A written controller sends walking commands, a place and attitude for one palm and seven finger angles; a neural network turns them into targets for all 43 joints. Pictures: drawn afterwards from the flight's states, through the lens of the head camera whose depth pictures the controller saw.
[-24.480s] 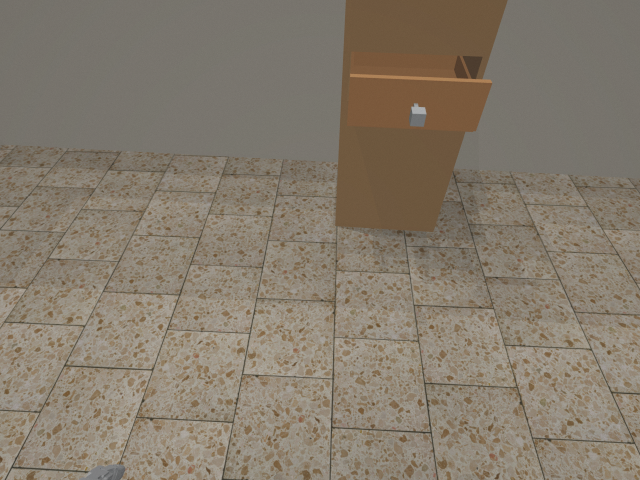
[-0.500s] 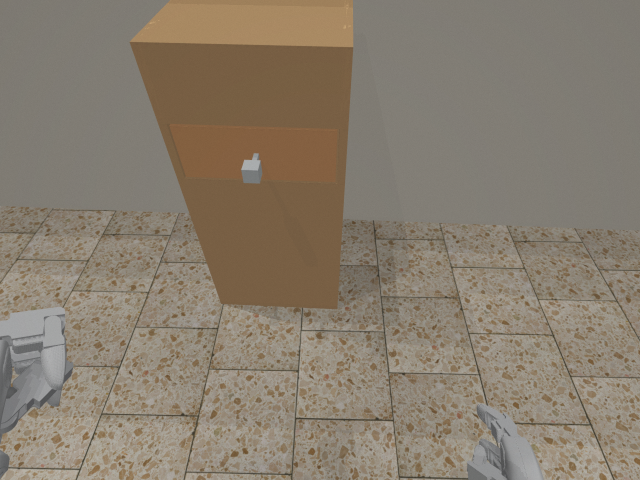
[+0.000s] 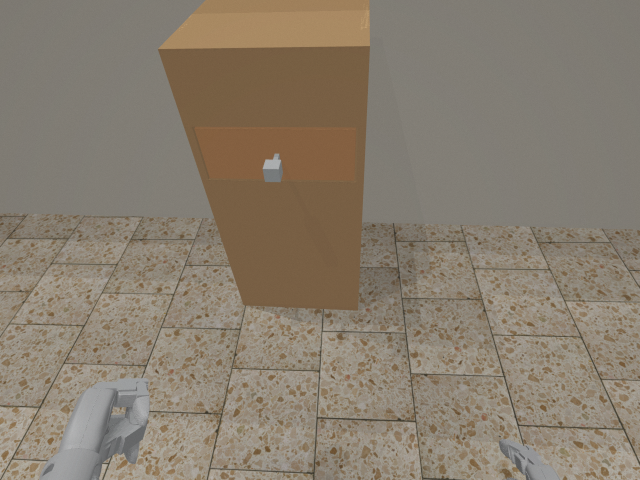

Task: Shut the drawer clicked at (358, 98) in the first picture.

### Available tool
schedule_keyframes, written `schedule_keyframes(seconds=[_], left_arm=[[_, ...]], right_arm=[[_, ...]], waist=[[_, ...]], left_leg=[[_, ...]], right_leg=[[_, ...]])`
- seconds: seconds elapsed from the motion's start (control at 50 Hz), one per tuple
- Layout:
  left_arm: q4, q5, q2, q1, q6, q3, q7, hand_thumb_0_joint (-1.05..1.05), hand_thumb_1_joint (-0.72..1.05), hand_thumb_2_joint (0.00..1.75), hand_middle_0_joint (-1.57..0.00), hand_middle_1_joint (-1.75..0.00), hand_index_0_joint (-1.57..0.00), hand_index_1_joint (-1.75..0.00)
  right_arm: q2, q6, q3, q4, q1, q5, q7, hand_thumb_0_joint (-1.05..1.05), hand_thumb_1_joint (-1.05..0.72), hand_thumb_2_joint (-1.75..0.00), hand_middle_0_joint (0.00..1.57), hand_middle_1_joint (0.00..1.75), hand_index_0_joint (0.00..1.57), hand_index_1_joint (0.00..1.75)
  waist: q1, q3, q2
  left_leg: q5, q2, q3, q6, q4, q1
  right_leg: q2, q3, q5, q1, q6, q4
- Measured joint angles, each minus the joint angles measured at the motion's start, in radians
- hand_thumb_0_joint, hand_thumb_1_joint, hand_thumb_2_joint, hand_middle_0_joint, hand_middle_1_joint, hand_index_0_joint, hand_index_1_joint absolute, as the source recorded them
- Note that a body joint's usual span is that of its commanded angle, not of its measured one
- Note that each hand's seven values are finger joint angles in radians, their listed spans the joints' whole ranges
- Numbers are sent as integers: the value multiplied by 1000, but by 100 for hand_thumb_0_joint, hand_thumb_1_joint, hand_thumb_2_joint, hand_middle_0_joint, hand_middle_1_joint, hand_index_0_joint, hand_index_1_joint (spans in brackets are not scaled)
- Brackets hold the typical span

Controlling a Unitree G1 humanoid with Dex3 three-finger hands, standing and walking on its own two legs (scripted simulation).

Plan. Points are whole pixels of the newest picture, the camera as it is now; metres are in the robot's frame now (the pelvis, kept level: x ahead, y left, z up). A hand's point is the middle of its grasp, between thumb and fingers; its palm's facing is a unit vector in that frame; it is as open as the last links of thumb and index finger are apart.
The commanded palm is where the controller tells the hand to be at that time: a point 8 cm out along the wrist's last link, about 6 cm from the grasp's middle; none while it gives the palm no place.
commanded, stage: let the arm hang, fingers relaxed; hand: left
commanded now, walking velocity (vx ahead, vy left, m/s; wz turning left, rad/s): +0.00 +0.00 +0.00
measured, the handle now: (274, 165) +0.81 +0.17 -0.07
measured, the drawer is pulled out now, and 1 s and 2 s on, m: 0.00 0.00 0.00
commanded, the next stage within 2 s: look to check the result in 0.96 s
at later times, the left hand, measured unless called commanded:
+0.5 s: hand out of the picture -0.09 +0.22 -0.15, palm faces +0.02 -0.97 -0.25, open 5.9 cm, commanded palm none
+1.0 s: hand out of the picture +0.00 +0.19 -0.16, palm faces +0.00 -0.98 -0.21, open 7.3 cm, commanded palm none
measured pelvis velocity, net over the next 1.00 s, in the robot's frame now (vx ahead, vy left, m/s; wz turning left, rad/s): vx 0.00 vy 0.01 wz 0.00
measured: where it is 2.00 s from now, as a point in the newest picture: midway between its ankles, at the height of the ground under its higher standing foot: outside the picture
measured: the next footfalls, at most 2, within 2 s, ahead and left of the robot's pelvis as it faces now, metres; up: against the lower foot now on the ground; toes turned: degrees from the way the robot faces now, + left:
none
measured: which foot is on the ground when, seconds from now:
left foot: down 0.00-1.00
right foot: down 0.00-1.00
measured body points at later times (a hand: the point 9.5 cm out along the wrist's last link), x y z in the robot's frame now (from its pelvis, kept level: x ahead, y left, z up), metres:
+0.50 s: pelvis -0.01 +0.02 +0.02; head +0.02 +0.02 +0.46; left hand -0.09 +0.27 -0.13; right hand -0.01 -0.20 -0.15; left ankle +0.07 +0.08 -0.73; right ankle -0.06 -0.07 -0.73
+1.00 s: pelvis +0.00 +0.01 +0.02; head +0.01 +0.00 +0.47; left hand +0.00 +0.24 -0.14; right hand +0.01 -0.23 -0.14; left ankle +0.07 +0.08 -0.73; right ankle -0.06 -0.07 -0.73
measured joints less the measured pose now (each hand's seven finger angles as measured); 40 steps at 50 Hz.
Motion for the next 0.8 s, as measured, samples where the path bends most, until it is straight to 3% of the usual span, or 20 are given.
schedule_keyframes(seconds=[0.06, 0.12, 0.16, 0.18, 0.24, 0.3, 0.56, 0.8], left_arm=[[291, 4, -57, -46, 61, -44, 0, 0, 91, 90, -126, -146, -127, -146], [494, -1, -115, -47, 84, -86, 0, 1, 91, 90, -116, -136, -117, -136], [593, -7, -150, -39, 82, -95, 10, 1, 91, 90, -109, -130, -110, -130], [628, -23, -154, -37, 74, -67, 27, 1, 91, 90, -105, -126, -106, -127], [711, -17, -133, -14, 53, -62, 15, 1, 91, 90, -94, -114, -94, -118], [783, -14, -124, 24, 44, -75, 4, 1, 91, 90, -83, -101, -83, -104], [893, -10, -155, 67, 32, -98, 9, 0, 91, 90, -35, -47, -35, -48], [866, -7, -187, -1, 12, -101, 7, 0, 91, 90, -21, -31, -21, -31]], right_arm=[[23, 29, 1, 47, 14, -13, -3, 1, -90, -90, 20, 30, 20, 30], [55, 43, 11, 101, 46, -20, -10, 1, -91, -90, 20, 30, 20, 30], [75, 46, 20, 145, 71, -20, -15, 1, -91, -90, 20, 30, 20, 30], [88, 46, 23, 168, 87, -19, -17, 1, -91, -90, 20, 30, 20, 30], [116, 50, 25, 235, 119, -18, -24, 1, -91, -90, 20, 30, 20, 30], [131, 50, 21, 284, 133, -13, -30, 1, -91, -90, 20, 30, 20, 30], [143, 34, 3, 346, 89, -7, -37, 1, -90, -90, 20, 30, 20, 30], [120, 20, -8, 351, 72, -9, -36, 1, -91, -90, 20, 30, 20, 30]], waist=[[-24, 30, -41], [-35, 60, -92], [-29, 78, -115], [-20, 86, -124], [3, 101, -128], [10, 106, -113], [8, 75, -61], [0, 32, -74]], left_leg=[[-15, -8, 0, 5, 26, 12], [-5, -14, 3, 9, 2, 34], [16, -16, 0, 11, -36, 45], [29, -17, -3, 11, -57, 48], [68, -22, -10, 13, -121, 63], [93, -28, -9, 19, -169, 83], [139, -51, 13, 37, -260, 137], [141, -52, 14, 29, -276, 152]], right_leg=[[-8, -3, -22, 10, 2, 35], [-15, -1, -16, 27, 9, 22], [-16, -2, 6, 37, 12, -16], [-16, -4, 20, 42, 12, -39], [-20, -9, 56, 56, 16, -102], [-25, -6, 80, 72, 22, -144], [-54, 15, 91, 88, 41, -159], [-55, 18, 85, 96, 35, -160]])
